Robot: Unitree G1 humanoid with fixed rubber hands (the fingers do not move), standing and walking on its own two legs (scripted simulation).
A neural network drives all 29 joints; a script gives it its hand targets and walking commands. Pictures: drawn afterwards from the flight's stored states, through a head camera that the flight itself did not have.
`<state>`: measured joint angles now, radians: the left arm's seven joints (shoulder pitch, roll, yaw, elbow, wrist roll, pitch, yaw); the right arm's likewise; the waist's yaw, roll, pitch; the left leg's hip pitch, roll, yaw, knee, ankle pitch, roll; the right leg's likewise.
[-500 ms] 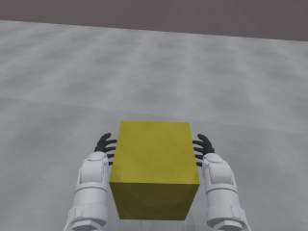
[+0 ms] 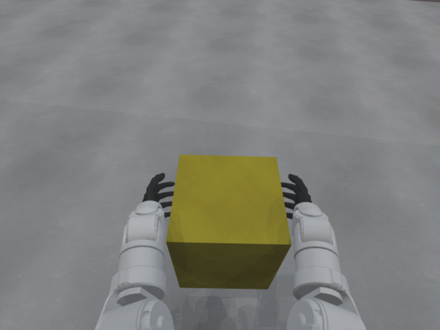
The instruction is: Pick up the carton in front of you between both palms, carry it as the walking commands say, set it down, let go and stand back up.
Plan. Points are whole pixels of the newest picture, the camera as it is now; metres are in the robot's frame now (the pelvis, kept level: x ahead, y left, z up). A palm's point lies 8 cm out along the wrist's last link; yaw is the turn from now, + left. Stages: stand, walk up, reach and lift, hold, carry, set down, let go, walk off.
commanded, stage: set down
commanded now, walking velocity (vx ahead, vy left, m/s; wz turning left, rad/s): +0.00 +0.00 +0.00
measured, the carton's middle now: (225, 225) +0.34 -0.02 -0.07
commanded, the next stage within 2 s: none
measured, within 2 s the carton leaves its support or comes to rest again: rests again in 1.92 s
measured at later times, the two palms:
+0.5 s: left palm (175, 234) +0.37 +0.11 -0.17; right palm (286, 228) +0.38 -0.19 -0.17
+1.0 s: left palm (185, 241) +0.42 +0.10 -0.33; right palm (276, 236) +0.43 -0.20 -0.33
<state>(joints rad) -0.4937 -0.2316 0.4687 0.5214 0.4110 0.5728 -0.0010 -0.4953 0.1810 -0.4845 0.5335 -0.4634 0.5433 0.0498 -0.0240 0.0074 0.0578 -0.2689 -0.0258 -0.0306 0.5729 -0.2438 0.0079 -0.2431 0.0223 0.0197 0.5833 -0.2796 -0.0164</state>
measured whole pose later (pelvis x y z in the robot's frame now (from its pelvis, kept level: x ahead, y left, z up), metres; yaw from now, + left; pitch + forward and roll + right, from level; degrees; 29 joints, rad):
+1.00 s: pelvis -0.05 -0.01 -0.23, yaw +0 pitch +45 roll +3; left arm -0.94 -0.12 0.47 0.53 0.17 0.28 0.13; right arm -1.04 -0.08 -0.41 0.70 -0.20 0.27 0.00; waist -0.02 0.02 -0.08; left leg -1.91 -0.06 -0.02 1.61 -0.48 -0.04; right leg -1.91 0.06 0.02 1.66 -0.52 -0.02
